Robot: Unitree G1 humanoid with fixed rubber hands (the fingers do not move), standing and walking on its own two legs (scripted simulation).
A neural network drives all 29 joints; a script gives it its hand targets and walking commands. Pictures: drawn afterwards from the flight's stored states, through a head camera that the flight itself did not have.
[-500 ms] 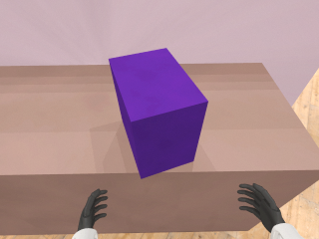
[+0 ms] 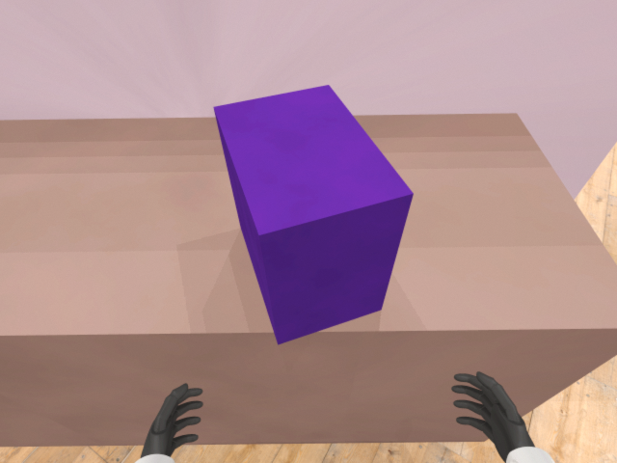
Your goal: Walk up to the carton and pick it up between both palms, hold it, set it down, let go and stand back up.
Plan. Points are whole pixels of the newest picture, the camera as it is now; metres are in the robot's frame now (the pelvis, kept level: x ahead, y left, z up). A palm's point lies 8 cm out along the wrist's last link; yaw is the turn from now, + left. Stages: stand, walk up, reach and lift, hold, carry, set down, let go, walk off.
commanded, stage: set down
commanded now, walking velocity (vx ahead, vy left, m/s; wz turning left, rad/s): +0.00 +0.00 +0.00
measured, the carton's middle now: (303, 215) +0.43 +0.04 +0.08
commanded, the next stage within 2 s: let go in 0.16 s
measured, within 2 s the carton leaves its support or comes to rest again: neither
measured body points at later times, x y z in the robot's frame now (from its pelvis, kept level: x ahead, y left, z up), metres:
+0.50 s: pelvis -0.01 +0.00 +0.00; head -0.01 +0.01 +0.45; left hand +0.16 +0.23 -0.08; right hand +0.16 -0.22 -0.08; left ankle -0.01 +0.12 -0.75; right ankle -0.01 -0.11 -0.75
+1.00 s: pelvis +0.00 +0.01 -0.01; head +0.00 +0.02 +0.44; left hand +0.12 +0.31 -0.12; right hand +0.11 -0.30 -0.11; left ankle -0.01 +0.12 -0.75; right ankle -0.01 -0.11 -0.75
